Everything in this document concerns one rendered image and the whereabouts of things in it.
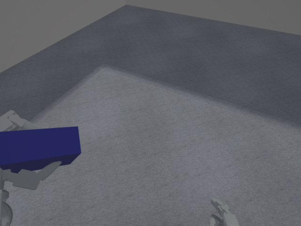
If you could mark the robot left forearm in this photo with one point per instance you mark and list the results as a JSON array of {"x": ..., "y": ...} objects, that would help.
[{"x": 6, "y": 213}]

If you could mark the robot right hand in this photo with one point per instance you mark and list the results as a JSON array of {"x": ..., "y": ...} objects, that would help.
[{"x": 228, "y": 219}]

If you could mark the robot left hand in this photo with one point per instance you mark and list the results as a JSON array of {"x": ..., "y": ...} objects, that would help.
[{"x": 10, "y": 121}]

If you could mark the sponge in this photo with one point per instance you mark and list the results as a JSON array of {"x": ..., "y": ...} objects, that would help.
[{"x": 36, "y": 148}]

